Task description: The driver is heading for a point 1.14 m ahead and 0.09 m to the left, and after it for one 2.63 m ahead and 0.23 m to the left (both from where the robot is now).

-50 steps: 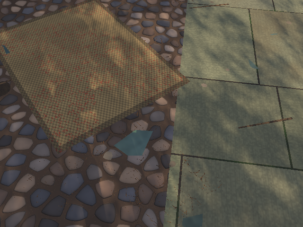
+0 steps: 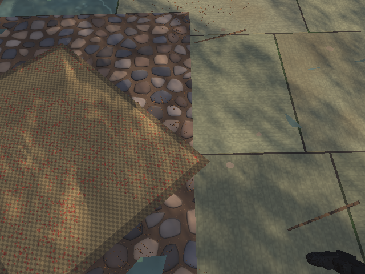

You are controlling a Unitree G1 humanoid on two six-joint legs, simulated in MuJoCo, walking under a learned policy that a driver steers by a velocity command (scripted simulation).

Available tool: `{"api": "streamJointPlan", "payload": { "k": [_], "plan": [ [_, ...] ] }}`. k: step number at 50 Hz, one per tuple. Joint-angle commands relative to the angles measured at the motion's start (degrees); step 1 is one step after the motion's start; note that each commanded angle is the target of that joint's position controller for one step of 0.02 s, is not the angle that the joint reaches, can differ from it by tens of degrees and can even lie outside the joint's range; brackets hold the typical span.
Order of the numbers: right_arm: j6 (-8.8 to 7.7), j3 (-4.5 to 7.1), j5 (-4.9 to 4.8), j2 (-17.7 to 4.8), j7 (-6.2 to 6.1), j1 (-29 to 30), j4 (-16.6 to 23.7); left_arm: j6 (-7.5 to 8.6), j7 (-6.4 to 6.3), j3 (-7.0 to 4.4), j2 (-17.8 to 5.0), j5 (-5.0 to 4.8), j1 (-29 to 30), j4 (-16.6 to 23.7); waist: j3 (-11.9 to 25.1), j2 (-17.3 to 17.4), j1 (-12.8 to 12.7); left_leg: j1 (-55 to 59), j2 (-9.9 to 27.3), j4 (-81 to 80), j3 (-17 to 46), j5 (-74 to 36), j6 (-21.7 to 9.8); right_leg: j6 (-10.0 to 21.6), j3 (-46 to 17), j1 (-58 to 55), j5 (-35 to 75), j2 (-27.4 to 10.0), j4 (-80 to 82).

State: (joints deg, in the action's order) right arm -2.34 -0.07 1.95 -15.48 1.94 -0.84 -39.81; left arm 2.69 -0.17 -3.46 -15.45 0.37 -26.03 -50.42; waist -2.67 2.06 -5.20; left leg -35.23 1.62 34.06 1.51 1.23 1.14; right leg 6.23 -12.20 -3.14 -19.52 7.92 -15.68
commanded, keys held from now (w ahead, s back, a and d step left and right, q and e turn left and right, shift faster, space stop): w+e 0.16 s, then w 0.18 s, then w+q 0.66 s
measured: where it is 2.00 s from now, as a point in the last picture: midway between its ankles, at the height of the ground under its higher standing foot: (186, 134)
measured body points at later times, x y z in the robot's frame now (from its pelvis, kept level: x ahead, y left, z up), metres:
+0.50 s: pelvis +0.27 +0.00 +0.00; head +0.30 -0.01 +0.45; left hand +0.53 +0.17 -0.09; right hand +0.17 -0.24 -0.13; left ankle +0.19 +0.12 -0.73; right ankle +0.38 -0.14 -0.71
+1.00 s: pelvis +0.52 -0.04 +0.00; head +0.56 -0.03 +0.45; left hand +0.47 +0.22 -0.14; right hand +0.74 -0.25 -0.11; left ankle +0.66 +0.08 -0.71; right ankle +0.39 -0.13 -0.73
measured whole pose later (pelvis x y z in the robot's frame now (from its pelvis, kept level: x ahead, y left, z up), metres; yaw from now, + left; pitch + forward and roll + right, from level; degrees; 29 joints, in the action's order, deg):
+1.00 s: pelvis +0.52 -0.04 +0.00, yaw +7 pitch +1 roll -2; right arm 0.2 2.5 2.2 -14.0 4.3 -3.3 -44.0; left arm 5.0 -0.9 -2.4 -13.3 1.3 -23.2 -54.0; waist -3.0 1.4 -3.1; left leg -34.0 3.4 38.7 -5.3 4.6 -5.0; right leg 0.0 16.4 -5.3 -20.3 0.0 -14.4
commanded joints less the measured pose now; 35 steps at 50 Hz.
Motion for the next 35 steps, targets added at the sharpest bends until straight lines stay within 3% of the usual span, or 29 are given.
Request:
{"api": "streamJointPlan", "payload": {
  "k": [1,2,3,4,5,6,7,8,10,14,17,19,22,25,26,27,28,29,30,31,32,33,35],
  "plan": [
    [-1.45,2.36,-0.43,-8.0,-1.06,-4.1,2.3,0.69,-0.72,-2.68,-11.4,0.46,2.9,3.6,2.9,-6.5,5.8,16.4,-3.5,-4.0,-0.6,4.6,-2.4,1.8,-8.4,5.8,46.2,-14.0,-7.8],
    [-1.98,3.06,-0.43,-9.6,-1.8,-11.9,0.0,0.9,-0.26,-2.72,-11.8,0.24,3.8,3.7,7.2,-4.5,9.5,26.4,-3.6,-7.0,-1.0,4.6,-3.6,0.6,-6.5,7.1,48.4,-11.3,-17.6],
    [-2.61,3.87,0.59,-12.4,-2.89,-19.8,-0.7,1.31,0.4,-2.03,-9.2,-0.24,3.3,4.5,13.8,-0.9,12.5,39.3,4.8,-8.4,6.8,12.4,-5.8,-0.4,-4.3,13.6,36.9,-8.0,-31.3],
    [-2.43,4.88,2.07,-16.5,-3.6,-23.0,-0.2,1.42,0.33,-0.6,-2.7,-1.62,-1.3,6.1,20.1,10.1,10.6,52.9,20.6,-11.2,28.4,20.2,-9.8,-1.8,2.6,28.9,-0.7,-0.8,-47.9],
    [-1.54,5.27,0.91,-16.3,-3.23,-19.8,-0.1,0.82,0.11,-0.93,-6.4,-0.43,-4.2,6.5,21.9,14.4,7.5,50.8,24.6,-16.6,45.6,23.6,-13.9,-1.5,4.9,36.3,-11.4,-1.1,-56.2],
    [-1.22,4.21,0.32,-10.4,-2.94,-15.4,0.8,0.0,0.0,-1.33,-8.5,0.7,-1.1,5.0,12.8,4.7,6.6,42.6,22.1,-17.5,37.3,26.8,-13.1,-1.4,5.1,38.4,-5.8,-5.2,-58.3],
    [-1.33,3.28,0.03,-6.5,-2.66,-13.1,0.8,-0.26,0.62,-1.2,-8.0,0.97,2.8,5.1,7.1,-0.1,6.8,35.6,18.7,-18.7,27.7,22.7,-12.1,-1.8,6.0,37.4,-1.6,-7.0,-56.1],
    [-1.46,2.9,0.3,-5.4,-2.62,-12.3,0.3,-0.6,1.16,-1.14,-6.9,0.97,4.0,5.2,4.5,0.5,5.8,31.4,16.0,-20.4,20.9,17.4,-10.5,-2.2,6.6,36.2,0.0,-8.6,-53.7],
    [-2.49,2.81,-0.1,-5.4,-2.41,-14.3,-1.8,-1.69,2.14,-0.83,-5.5,1.96,4.7,5.4,2.5,3.4,5.0,27.0,13.0,-21.8,13.1,6.4,-10.1,-2.8,7.1,33.9,0.9,-9.5,-51.3],
    [-4.36,3.1,-0.86,-5.7,-1.36,-17.4,-4.5,-2.17,2.91,-0.11,-3.7,2.01,9.2,6.8,1.9,3.2,4.7,27.9,12.8,-24.6,6.8,-2.3,-11.9,-3.3,6.4,37.8,5.2,-9.3,-46.3],
    [-4.16,3.1,-0.92,-5.5,-1.12,-18.8,-6.3,-1.81,3.31,0.63,-3.1,2.04,16.0,8.8,-0.1,2.6,5.4,28.5,11.0,-26.3,1.8,-3.8,-11.5,-4.4,8.0,40.1,11.2,-9.6,-37.0],
    [-3.85,3.0,-1.47,-5.5,-0.93,-20.3,-7.8,-1.33,3.67,1.61,-1.9,2.2,20.9,10.2,-0.5,2.7,6.0,27.4,9.0,-26.1,-0.3,-6.3,-11.2,-4.9,12.2,36.7,15.0,-10.4,-28.4],
    [-3.24,3.41,-1.46,-7.2,-0.93,-24.2,-10.0,-0.71,3.51,2.38,-1.6,1.84,26.3,11.5,-0.7,2.9,7.9,28.6,9.6,-24.1,1.1,-10.4,-11.3,-5.0,15.5,32.2,15.0,-9.8,-21.0],
    [-2.47,3.99,-1.06,-9.1,-1.28,-25.2,-11.4,0.11,2.52,2.1,-3.2,1.59,25.6,11.6,-0.4,3.2,6.7,32.2,11.5,-19.5,3.9,-15.5,-10.8,-3.6,15.3,28.3,10.6,-8.6,-16.7],
    [-2.24,4.05,-1.13,-9.3,-1.4,-25.0,-11.7,0.55,2.05,1.74,-3.9,1.8,22.0,10.5,1.0,3.0,4.8,32.4,11.0,-15.3,3.9,-19.6,-10.2,-3.0,15.4,23.1,9.5,-7.4,-13.8],
    [-2.07,3.82,-1.53,-8.5,-1.4,-24.9,-12.1,1.3,1.4,1.0,-5.4,2.42,14.5,7.8,4.9,0.7,1.5,30.2,8.2,-6.0,1.7,-21.6,-9.0,-1.7,15.0,12.5,11.2,-7.0,-9.8],
    [-2.31,3.13,-2.01,-6.3,-1.3,-24.0,-10.6,1.93,0.49,-0.25,-9.2,3.62,5.0,5.8,11.9,-3.7,-2.4,21.5,5.0,7.7,-0.4,-10.3,-7.7,0.7,6.0,-1.6,6.4,-15.8,-8.4],
    [-2.33,1.51,-3.18,1.2,-1.24,-28.1,-8.0,1.68,-0.28,-1.71,-15.4,4.33,0.7,5.7,19.3,-15.9,-1.3,2.5,-3.2,26.3,-5.0,24.9,-5.2,5.8,-16.7,-17.6,3.4,-33.5,-5.0],
    [-1.4,3.36,-2.03,-5.4,-2.03,-27.3,-9.2,0.81,-0.36,-1.79,-13.6,2.14,1.3,5.5,18.7,-11.3,-1.9,-1.7,-3.1,33.6,0.2,29.0,-6.0,7.8,-23.3,-12.0,-1.2,-34.3,-0.9],
    [-1.04,3.99,-1.74,-6.2,-1.91,-24.1,-9.1,0.75,-0.26,-0.53,-9.0,1.64,6.5,5.9,9.8,-7.7,0.7,-3.2,-0.1,34.4,2.1,24.3,-6.5,6.2,-14.7,-5.0,-2.4,-31.0,0.6],
    [-0.97,3.82,-1.82,-4.7,-1.49,-22.3,-9.0,1.19,-0.03,0.26,-5.6,1.37,10.2,6.2,4.9,-7.4,2.2,-2.2,1.8,32.3,1.7,20.3,-6.3,4.8,-7.7,1.3,2.1,-28.0,2.9],
    [-0.45,4.0,-1.49,-4.1,-1.22,-21.7,-9.4,1.65,-0.01,0.72,-3.6,1.35,11.8,6.1,2.7,-8.0,3.5,-0.4,2.7,30.8,1.4,18.1,-5.9,3.0,-2.3,5.2,6.5,-25.6,4.4],
    [1.0,4.11,-0.39,-2.6,-0.42,-22.3,-9.8,2.58,-0.26,0.92,-2.5,1.1,11.8,5.1,1.5,-8.3,5.5,2.3,3.2,30.3,0.8,15.7,-4.7,1.8,4.3,9.2,13.6,-23.5,5.9]
  ]
}}
Velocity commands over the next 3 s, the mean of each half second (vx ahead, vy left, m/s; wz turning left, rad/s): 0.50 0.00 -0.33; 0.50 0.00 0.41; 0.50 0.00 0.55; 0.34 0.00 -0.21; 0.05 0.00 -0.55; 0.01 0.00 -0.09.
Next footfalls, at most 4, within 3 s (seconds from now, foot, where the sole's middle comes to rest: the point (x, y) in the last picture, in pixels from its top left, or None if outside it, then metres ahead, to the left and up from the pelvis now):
0.06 left None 0.23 0.11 -0.77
0.56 right None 0.43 -0.14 -0.77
1.08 left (194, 203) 0.71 0.07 -0.77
1.62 right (209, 134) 1.06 0.03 -0.77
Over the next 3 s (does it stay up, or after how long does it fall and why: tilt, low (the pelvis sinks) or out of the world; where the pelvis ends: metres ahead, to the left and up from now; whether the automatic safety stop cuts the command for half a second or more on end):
stays up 1.03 0.09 0.01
